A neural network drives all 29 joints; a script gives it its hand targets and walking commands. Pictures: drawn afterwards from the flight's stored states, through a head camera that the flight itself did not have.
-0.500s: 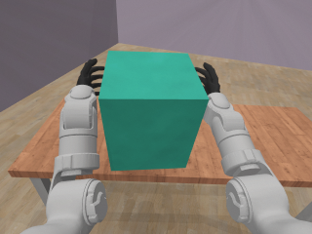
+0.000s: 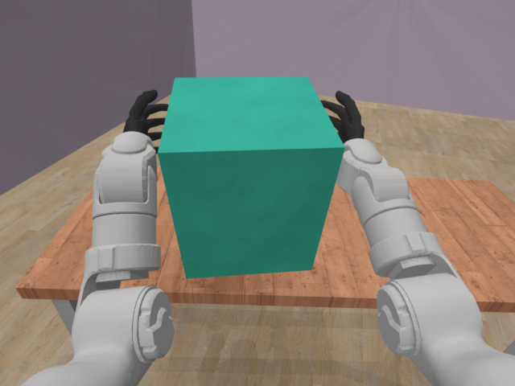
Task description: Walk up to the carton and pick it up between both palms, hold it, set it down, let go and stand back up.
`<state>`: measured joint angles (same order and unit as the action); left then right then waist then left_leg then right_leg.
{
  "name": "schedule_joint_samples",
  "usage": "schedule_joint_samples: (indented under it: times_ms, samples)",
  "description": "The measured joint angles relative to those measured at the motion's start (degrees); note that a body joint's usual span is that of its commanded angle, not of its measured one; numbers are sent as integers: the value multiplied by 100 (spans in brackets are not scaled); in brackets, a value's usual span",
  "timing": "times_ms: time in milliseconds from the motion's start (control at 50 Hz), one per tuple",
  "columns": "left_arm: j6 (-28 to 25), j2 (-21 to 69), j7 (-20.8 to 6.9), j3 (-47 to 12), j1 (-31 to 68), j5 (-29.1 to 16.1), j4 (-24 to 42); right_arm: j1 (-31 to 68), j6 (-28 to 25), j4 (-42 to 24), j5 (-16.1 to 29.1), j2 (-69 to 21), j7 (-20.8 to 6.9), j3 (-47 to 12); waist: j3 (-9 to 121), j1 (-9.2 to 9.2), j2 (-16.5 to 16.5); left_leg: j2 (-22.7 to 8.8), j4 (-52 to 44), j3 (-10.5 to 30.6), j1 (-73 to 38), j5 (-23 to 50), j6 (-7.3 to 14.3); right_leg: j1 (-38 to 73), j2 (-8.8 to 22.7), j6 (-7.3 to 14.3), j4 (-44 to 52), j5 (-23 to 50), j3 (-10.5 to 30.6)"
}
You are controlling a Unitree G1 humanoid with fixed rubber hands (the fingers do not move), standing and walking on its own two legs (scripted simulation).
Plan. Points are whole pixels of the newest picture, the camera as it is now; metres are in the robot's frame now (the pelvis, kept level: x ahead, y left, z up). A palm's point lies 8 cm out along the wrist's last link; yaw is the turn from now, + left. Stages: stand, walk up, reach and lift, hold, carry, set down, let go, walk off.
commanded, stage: reach and lift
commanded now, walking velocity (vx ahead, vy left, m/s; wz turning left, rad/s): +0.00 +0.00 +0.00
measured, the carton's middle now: (246, 178) +0.39 +0.00 +0.20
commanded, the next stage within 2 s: hold in 0.02 s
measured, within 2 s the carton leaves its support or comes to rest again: neither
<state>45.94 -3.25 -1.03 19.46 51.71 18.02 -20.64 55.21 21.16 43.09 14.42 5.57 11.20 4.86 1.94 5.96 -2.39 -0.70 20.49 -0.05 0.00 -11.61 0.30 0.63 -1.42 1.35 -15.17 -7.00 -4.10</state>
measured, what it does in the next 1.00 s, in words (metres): stands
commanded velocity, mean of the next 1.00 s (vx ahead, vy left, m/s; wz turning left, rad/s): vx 0.00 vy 0.00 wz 0.00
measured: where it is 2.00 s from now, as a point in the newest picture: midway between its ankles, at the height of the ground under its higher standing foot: outside the picture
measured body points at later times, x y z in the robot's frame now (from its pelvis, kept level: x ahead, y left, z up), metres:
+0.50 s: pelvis +0.00 +0.00 +0.00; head -0.09 +0.01 +0.44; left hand +0.39 +0.15 +0.30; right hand +0.39 -0.16 +0.31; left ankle +0.01 +0.11 -0.75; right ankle +0.03 -0.10 -0.75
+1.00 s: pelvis +0.01 -0.01 +0.00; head -0.09 +0.01 +0.44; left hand +0.38 +0.15 +0.31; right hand +0.38 -0.16 +0.33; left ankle +0.01 +0.11 -0.75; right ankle +0.03 -0.10 -0.75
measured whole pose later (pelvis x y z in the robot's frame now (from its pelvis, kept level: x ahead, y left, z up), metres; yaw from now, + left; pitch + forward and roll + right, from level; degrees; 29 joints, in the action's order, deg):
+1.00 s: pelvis +0.01 -0.01 +0.00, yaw +0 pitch -7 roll -1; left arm 53.0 -5.0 -2.1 21.8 56.3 15.8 -22.7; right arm 62.7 34.0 42.6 21.0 9.4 15.6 1.0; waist 7.4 5.0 0.0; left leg -1.0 20.9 0.5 2.0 -12.2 -0.3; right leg -1.6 -2.3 1.9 -16.0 -7.8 -2.9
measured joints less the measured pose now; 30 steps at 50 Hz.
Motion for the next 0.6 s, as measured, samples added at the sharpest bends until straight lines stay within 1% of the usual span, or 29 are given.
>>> schedule_joint_samples:
  times_ms: [120,280,600]
  samples:
    - [136,0,11,66,111,9,-79,146,148,117,79,54,13,-15,55,3,3,2,-21,-5,-14,2,-3,-6,-3,4,-16,-16,20]
    - [282,-27,35,68,159,-79,10,278,386,13,295,173,102,-151,168,-9,81,-13,19,0,56,-25,-13,-68,-25,12,-33,-27,39]
    - [539,-96,13,161,322,-188,-92,531,873,-17,532,311,293,-319,396,-50,181,-31,28,25,133,-45,-41,-153,-62,36,-63,-61,74]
